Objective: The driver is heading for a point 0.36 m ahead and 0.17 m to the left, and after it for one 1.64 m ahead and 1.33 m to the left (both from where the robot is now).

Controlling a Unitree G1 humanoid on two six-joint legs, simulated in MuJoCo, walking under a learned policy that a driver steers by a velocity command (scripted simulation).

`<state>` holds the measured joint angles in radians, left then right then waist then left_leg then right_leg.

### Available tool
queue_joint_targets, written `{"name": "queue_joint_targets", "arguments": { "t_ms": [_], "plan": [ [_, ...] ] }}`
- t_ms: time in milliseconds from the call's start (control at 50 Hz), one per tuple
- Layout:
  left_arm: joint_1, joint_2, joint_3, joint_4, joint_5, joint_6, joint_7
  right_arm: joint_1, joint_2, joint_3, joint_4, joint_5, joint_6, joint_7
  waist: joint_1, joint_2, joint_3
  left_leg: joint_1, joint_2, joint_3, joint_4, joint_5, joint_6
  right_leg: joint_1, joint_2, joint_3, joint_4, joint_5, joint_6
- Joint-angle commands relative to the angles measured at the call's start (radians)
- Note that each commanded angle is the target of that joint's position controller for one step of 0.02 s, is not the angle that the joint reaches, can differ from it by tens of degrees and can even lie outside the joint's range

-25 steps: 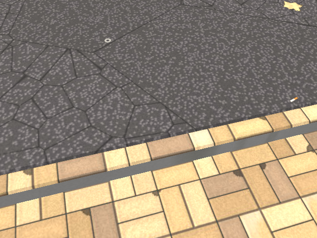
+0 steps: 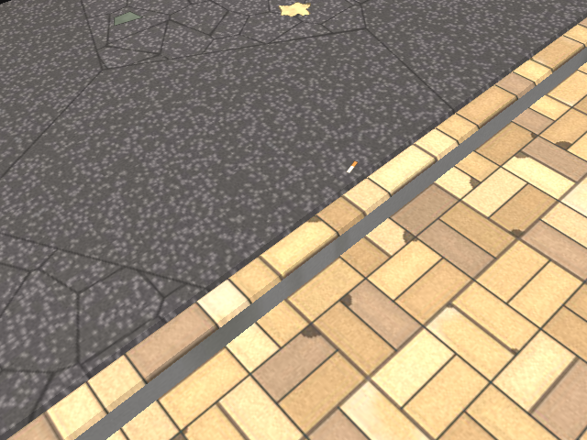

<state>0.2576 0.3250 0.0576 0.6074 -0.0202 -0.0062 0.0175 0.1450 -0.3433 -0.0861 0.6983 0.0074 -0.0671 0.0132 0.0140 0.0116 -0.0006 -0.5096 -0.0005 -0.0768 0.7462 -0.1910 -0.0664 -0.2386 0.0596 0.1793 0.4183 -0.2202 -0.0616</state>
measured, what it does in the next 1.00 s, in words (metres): walks ahead, turning left: left foot, then right foot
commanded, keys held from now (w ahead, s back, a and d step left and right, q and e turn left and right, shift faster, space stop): w+q+shift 0.30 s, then q+shift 0.70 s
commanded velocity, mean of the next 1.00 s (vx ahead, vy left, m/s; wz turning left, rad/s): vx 0.42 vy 0.00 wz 0.65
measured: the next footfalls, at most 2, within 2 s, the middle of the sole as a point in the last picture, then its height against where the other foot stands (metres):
left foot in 0.24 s outside the picture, level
right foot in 0.66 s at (266, 407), level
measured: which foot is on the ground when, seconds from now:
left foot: up 0.00-0.22, down 0.24-0.64, up 0.66-1.00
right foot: down 0.00-0.24, up 0.26-0.64, down 0.66-1.00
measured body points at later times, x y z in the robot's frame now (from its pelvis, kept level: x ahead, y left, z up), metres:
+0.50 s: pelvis +0.24 +0.12 +0.00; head +0.28 +0.16 +0.44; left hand +0.41 +0.41 -0.07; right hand +0.30 -0.15 -0.11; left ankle +0.14 +0.17 -0.75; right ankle +0.42 +0.00 -0.68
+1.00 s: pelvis +0.40 +0.18 -0.01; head +0.43 +0.23 +0.43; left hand +0.30 +0.49 -0.12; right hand +0.74 +0.11 -0.08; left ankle +0.34 +0.30 -0.69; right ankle +0.53 +0.13 -0.75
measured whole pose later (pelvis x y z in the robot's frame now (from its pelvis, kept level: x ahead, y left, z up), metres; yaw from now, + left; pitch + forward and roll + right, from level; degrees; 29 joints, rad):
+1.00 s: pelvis +0.40 +0.18 -0.01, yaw +45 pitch +0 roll -3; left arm 0.12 0.32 0.08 0.70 0.02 0.00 0.03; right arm 0.13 -0.34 -0.06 0.55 0.02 0.08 -0.02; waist 0.03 0.01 0.12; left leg -0.58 0.11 0.00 1.01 -0.32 -0.09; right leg -0.27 -0.03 -0.19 0.39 -0.12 -0.02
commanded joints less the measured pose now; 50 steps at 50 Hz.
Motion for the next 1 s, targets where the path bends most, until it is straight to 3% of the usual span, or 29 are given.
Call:
{"name": "queue_joint_targets", "arguments": {
  "t_ms": [20,160,200,240,260,280,300,320,340,360,380,440,480,520,560,600,620,640,660,680,700,720,740,780,820,840,900,960,1000],
  "plan": [
    [0.011,0.160,0.038,-0.041,0.005,-0.036,-0.005,-0.091,-0.049,0.004,-0.082,0.008,-0.037,0.012,0.052,-0.205,-0.019,-0.012,0.025,0.039,-0.086,0.065,0.003,0.039,-0.235,0.208,-0.185,-0.282,-0.149],
    [0.053,0.169,0.030,-0.004,0.004,-0.062,-0.032,-0.103,-0.056,0.035,-0.133,0.038,-0.048,0.031,0.075,-0.156,0.076,-0.075,0.075,0.085,-0.123,-0.049,0.127,0.116,-0.333,0.173,-0.210,-0.296,-0.154],
    [0.032,0.164,0.030,-0.003,0.010,-0.059,-0.032,-0.043,-0.051,0.041,-0.117,0.040,-0.044,0.035,0.034,-0.115,0.062,0.020,0.059,0.121,-0.164,-0.037,0.163,0.099,-0.320,0.093,-0.178,-0.237,-0.135],
    [-0.013,0.125,0.016,-0.021,0.028,-0.061,-0.025,0.213,-0.103,0.012,-0.033,0.034,-0.038,0.024,-0.090,-0.032,-0.058,0.364,-0.009,0.151,-0.160,-0.066,0.198,-0.021,-0.221,-0.068,0.096,0.118,-0.082],
    [-0.049,0.085,0.000,-0.079,0.032,-0.078,-0.016,0.388,-0.226,-0.028,0.003,0.032,-0.040,0.019,-0.153,0.197,-0.116,0.605,0.143,-0.202,-0.301,-0.280,0.298,-0.271,-0.101,-0.201,0.519,0.215,0.013],
    [-0.067,0.036,-0.017,-0.123,0.032,-0.108,-0.012,0.466,-0.250,-0.030,0.010,0.023,-0.044,0.029,-0.156,0.371,-0.143,0.789,0.264,-0.662,-0.502,-0.565,0.390,-0.588,0.016,-0.125,0.783,-0.222,0.066],
    [-0.119,0.089,-0.009,-0.129,-0.006,-0.132,-0.021,0.426,-0.173,-0.011,-0.009,0.017,-0.046,0.030,-0.151,0.224,-0.075,0.813,0.312,-0.723,-0.541,-0.624,0.387,-0.750,-0.031,-0.059,0.868,-0.204,0.041],
    [-0.152,0.098,-0.008,-0.121,-0.013,-0.148,-0.030,0.397,-0.151,-0.006,-0.026,0.001,-0.044,0.026,-0.143,0.128,-0.025,0.777,0.299,-0.645,-0.529,-0.471,0.384,-0.771,-0.067,-0.059,0.862,-0.145,0.027],
    [-0.181,0.087,-0.011,-0.121,0.013,-0.158,-0.033,0.358,-0.136,-0.001,-0.043,-0.007,-0.037,0.023,-0.124,0.029,0.014,0.716,0.260,-0.554,-0.514,-0.248,0.371,-0.740,-0.084,-0.067,0.802,-0.099,0.031],
    [-0.192,0.082,-0.007,-0.128,0.039,-0.162,-0.034,0.308,-0.129,0.003,-0.057,-0.006,-0.028,0.017,-0.084,0.016,0.038,0.642,0.228,-0.476,-0.499,0.016,0.362,-0.681,-0.092,-0.070,0.719,-0.068,0.046],
    [-0.191,0.082,-0.002,-0.126,0.050,-0.155,-0.038,0.269,-0.114,0.010,-0.059,-0.001,-0.020,0.008,-0.050,0.035,0.043,0.589,0.191,-0.397,-0.490,0.232,0.345,-0.613,-0.093,-0.078,0.665,-0.056,0.066],
    [-0.208,0.051,-0.005,-0.118,0.051,-0.124,-0.041,0.220,-0.123,0.006,-0.047,0.017,0.005,-0.025,-0.014,0.044,0.056,0.416,0.105,-0.244,-0.462,0.632,0.295,-0.475,-0.026,-0.160,0.489,0.011,0.117],
    [-0.281,0.005,-0.018,-0.132,0.048,-0.117,-0.041,0.225,-0.137,-0.005,-0.027,0.022,0.026,-0.048,-0.027,0.053,0.044,0.302,0.035,-0.185,-0.431,0.675,0.236,-0.340,0.044,-0.192,0.300,0.134,0.127],
    [-0.347,0.002,-0.013,-0.144,0.035,-0.116,-0.045,0.271,-0.143,-0.015,-0.002,0.029,0.046,-0.067,-0.057,0.082,-0.001,0.265,0.010,-0.213,-0.412,0.623,0.163,-0.203,0.106,-0.197,0.139,0.272,0.120],
    [-0.369,0.039,0.003,-0.145,0.019,-0.117,-0.046,0.274,-0.139,-0.023,0.007,0.031,0.060,-0.081,-0.055,0.106,-0.022,0.284,0.010,-0.276,-0.376,0.568,0.112,-0.116,0.112,-0.148,0.046,0.337,0.106],
    [-0.304,0.089,0.024,-0.125,0.015,-0.116,-0.031,0.199,-0.134,-0.030,-0.023,0.029,0.060,-0.087,-0.009,0.129,-0.063,0.317,0.007,-0.325,-0.277,0.604,0.080,-0.012,0.078,-0.096,-0.001,0.346,0.088],
    [-0.188,0.104,0.033,-0.094,0.023,-0.113,-0.021,0.147,-0.127,-0.031,-0.046,0.024,0.059,-0.085,0.046,0.143,-0.135,0.327,-0.015,-0.329,-0.156,0.642,0.061,0.114,0.051,-0.083,-0.029,0.406,0.077],
    [-0.012,0.113,0.038,-0.051,0.034,-0.107,-0.009,0.101,-0.088,-0.018,-0.074,0.018,0.058,-0.073,0.129,0.114,-0.255,0.290,-0.060,-0.306,0.075,0.520,0.036,0.334,-0.044,-0.040,-0.068,0.515,0.034],
    [0.044,0.123,0.024,-0.035,0.045,-0.095,0.001,0.206,0.071,0.028,-0.086,-0.022,0.065,-0.060,0.061,-0.127,-0.369,0.082,-0.161,-0.209,0.366,-0.458,0.018,0.613,-0.304,0.158,0.107,0.941,-0.028],
    [0.037,0.098,0.007,-0.066,0.093,-0.076,-0.002,0.451,0.037,0.029,-0.060,-0.010,0.068,-0.048,-0.040,-0.274,-0.480,-0.032,-0.192,-0.231,0.612,-0.692,-0.003,0.692,-0.535,0.439,0.168,1.302,-0.183],
    [-0.051,0.121,0.028,-0.057,0.067,-0.060,-0.004,0.506,-0.098,0.003,-0.046,0.021,0.082,-0.038,-0.073,-0.242,-0.487,-0.068,-0.075,-0.177,0.759,-0.510,-0.037,0.610,-0.598,0.512,0.090,0.902,-0.277],
    [-0.142,0.057,0.018,-0.092,0.053,-0.048,0.007,0.369,-0.158,-0.017,-0.054,0.028,0.095,-0.043,-0.048,-0.125,-0.359,-0.104,-0.019,-0.106,0.732,-0.384,-0.056,0.461,-0.475,0.378,0.010,0.528,-0.248],
    [-0.190,0.011,0.001,-0.099,0.042,-0.035,0.015,0.262,-0.181,-0.029,-0.064,0.027,0.111,-0.050,-0.033,-0.032,-0.232,-0.105,0.016,-0.064,0.674,-0.293,-0.068,0.296,-0.373,0.233,-0.049,0.324,-0.184],
    [-0.235,0.038,0.006,-0.071,0.044,-0.025,0.018,0.196,-0.141,-0.024,-0.104,0.021,0.131,-0.056,-0.047,-0.045,-0.084,-0.040,0.047,-0.021,0.604,-0.242,-0.068,0.052,-0.288,0.076,-0.119,0.289,-0.159],
    [-0.204,0.058,0.018,-0.025,0.049,-0.031,0.023,0.154,-0.053,0.000,-0.145,0.014,0.123,-0.054,-0.039,-0.103,-0.040,-0.040,0.072,0.012,0.488,-0.239,-0.059,-0.003,-0.277,-0.028,-0.154,0.384,-0.176],
    [-0.184,0.069,0.024,-0.009,0.051,-0.033,0.025,0.132,-0.036,0.007,-0.161,0.011,0.117,-0.053,-0.030,-0.113,-0.056,-0.058,0.086,0.017,0.451,-0.234,-0.058,0.028,-0.302,-0.041,-0.158,0.450,-0.195],
    [-0.189,0.097,0.038,0.009,0.045,-0.026,0.026,0.107,-0.055,0.005,-0.181,0.006,0.120,-0.042,-0.031,-0.099,-0.126,-0.049,0.135,0.015,0.387,-0.163,-0.050,0.092,-0.373,-0.077,-0.166,0.424,-0.220],
    [-0.271,0.107,0.041,-0.009,0.043,-0.009,0.013,0.122,-0.058,0.007,-0.181,0.008,0.148,-0.031,-0.059,-0.137,-0.117,0.092,0.130,0.073,0.326,-0.114,-0.027,-0.009,-0.356,-0.206,-0.153,0.296,-0.172],
    [-0.258,0.129,0.050,-0.004,0.028,-0.007,-0.004,0.080,-0.070,0.003,-0.196,0.012,0.162,-0.025,-0.041,-0.144,-0.095,0.160,0.118,0.113,0.218,-0.100,0.000,-0.035,-0.354,-0.268,-0.126,0.250,-0.137]
  ]
}}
